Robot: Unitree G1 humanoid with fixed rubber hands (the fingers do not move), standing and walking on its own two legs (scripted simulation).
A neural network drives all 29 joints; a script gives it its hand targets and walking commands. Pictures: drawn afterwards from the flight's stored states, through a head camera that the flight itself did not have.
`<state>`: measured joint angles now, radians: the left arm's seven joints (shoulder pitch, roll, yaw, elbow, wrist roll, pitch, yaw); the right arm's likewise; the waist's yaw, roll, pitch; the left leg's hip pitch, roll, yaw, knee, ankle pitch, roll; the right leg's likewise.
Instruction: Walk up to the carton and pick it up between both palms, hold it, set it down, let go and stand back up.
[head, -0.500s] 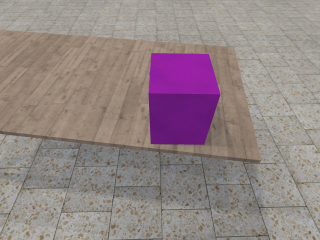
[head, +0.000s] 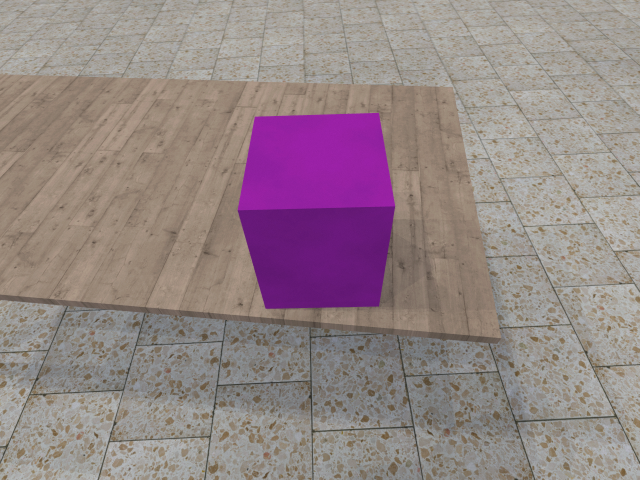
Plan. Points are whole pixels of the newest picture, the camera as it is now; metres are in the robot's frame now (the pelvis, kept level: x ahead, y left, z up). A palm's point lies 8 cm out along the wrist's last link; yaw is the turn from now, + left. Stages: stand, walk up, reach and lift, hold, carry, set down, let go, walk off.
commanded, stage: walk up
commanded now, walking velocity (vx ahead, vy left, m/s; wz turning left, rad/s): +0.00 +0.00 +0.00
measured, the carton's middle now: (319, 215) +0.52 +0.01 -0.01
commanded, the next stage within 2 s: stand in 0.94 s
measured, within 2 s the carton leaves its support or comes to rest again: neither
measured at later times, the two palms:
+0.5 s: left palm out of the picture +0.04 +0.25 -0.16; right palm out of the picture -0.04 -0.18 -0.12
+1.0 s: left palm out of the picture +0.09 +0.23 -0.15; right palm out of the picture +0.06 -0.19 -0.14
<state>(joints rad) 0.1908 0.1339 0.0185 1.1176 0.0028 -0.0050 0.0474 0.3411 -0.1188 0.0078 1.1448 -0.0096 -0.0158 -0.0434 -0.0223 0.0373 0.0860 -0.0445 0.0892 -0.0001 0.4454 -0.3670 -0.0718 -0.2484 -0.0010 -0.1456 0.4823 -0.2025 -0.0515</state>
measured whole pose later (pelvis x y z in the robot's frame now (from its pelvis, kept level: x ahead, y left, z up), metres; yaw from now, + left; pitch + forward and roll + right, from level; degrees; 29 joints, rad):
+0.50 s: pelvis +0.05 +0.03 +0.00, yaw +0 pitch -2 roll -1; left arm 0.26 0.19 0.05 1.11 0.02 0.02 0.00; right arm 0.44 -0.09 -0.01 1.13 -0.02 -0.04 -0.05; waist 0.00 -0.04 0.07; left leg -0.08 0.07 0.12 0.47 -0.35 -0.01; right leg -0.43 -0.06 -0.07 0.81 -0.32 0.02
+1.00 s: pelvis +0.08 +0.01 +0.00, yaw +0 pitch -2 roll -1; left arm 0.21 0.14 0.01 1.16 0.00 -0.01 0.04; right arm 0.30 -0.11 0.00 1.15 -0.01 -0.02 -0.05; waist 0.01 0.01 0.07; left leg 0.02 0.07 0.09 0.39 -0.36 -0.03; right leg -0.21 -0.02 -0.14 0.44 -0.19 -0.02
